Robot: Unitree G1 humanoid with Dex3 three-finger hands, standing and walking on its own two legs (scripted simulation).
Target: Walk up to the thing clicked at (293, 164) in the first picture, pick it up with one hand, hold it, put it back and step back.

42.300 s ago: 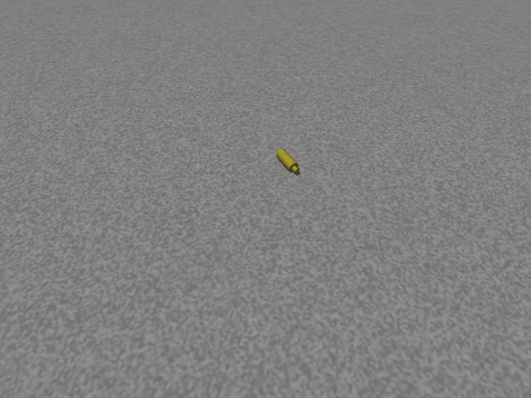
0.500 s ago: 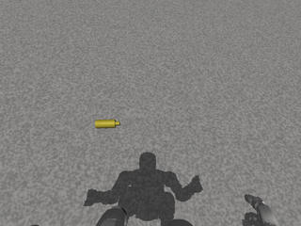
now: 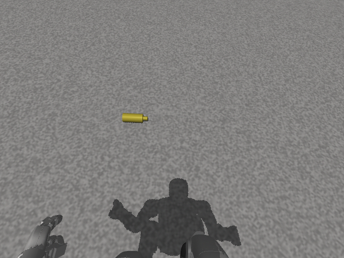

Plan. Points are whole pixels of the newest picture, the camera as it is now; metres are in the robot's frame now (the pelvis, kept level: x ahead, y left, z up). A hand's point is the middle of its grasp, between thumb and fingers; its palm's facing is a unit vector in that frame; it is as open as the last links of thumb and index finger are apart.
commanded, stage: step back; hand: left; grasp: from above
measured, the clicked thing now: (135, 117) +0.99 +0.24 -0.72
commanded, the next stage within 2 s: stand in 1.40 s
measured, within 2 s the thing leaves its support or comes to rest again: neither
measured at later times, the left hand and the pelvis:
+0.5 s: hand out of the picture -0.09 +0.25 -0.13, palm faces +0.00 -0.90 -0.44, open 7.4 cm; pelvis -0.12 -0.03 +0.01, yaw -2 degrees
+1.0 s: hand out of the picture +0.00 +0.22 -0.12, palm faces +0.02 -0.92 -0.39, open 7.3 cm; pelvis -0.10 -0.04 +0.01, yaw +1 degrees
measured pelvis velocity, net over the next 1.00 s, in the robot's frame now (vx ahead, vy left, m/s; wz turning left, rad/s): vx -0.10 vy -0.04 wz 0.02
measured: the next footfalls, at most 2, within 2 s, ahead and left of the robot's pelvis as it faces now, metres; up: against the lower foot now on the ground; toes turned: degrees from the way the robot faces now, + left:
right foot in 0.26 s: -0.10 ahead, -0.17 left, +0.00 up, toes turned -1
left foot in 0.56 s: -0.08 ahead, +0.10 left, +0.00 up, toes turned -3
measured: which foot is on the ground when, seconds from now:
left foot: down 0.00-0.30, up 0.32-0.54, down 0.56-0.88, up 0.90-1.00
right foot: up 0.00-0.24, down 0.26-0.60, up 0.62-0.84, down 0.86-1.00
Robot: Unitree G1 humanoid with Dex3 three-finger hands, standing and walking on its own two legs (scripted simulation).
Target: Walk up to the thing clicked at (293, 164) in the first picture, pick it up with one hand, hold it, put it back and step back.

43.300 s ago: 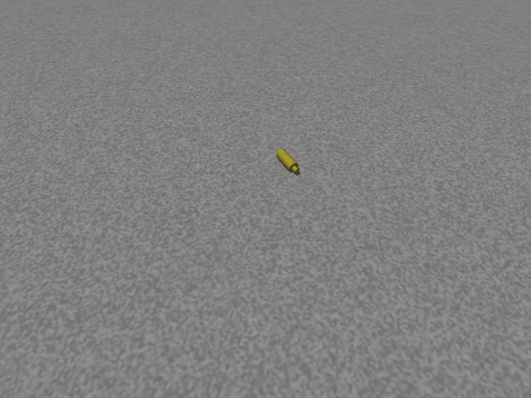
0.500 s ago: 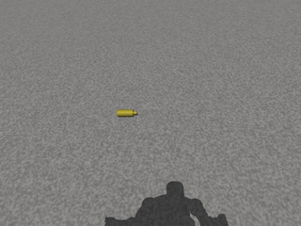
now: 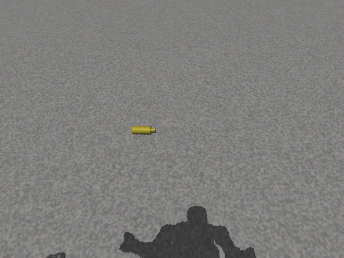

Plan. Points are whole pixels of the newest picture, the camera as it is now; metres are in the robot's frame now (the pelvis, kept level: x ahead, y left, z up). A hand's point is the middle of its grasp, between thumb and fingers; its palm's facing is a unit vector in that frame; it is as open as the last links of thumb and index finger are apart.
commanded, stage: step back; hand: left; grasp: from above
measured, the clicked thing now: (144, 129) +1.09 +0.26 -0.73
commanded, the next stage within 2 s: stand in 0.40 s
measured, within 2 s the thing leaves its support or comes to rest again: neither
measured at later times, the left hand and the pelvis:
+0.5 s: hand out of the picture +0.12 +0.30 -0.14, palm faces +0.02 -0.94 -0.34, open 7.4 cm; pelvis +0.03 +0.04 +0.01, yaw +0 degrees
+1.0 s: hand out of the picture +0.08 +0.28 -0.14, palm faces -0.02 -0.94 -0.34, open 7.3 cm; pelvis +0.02 +0.03 +0.02, yaw +0 degrees
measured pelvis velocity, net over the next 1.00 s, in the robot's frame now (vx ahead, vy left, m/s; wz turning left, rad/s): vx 0.02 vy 0.03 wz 0.00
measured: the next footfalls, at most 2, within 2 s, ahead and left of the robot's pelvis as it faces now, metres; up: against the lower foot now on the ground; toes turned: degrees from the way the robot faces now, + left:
left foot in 0.16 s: +0.07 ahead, +0.15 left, +0.00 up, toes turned +1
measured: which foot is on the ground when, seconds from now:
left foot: up 0.00-0.14, down 0.16-1.00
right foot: down 0.00-1.00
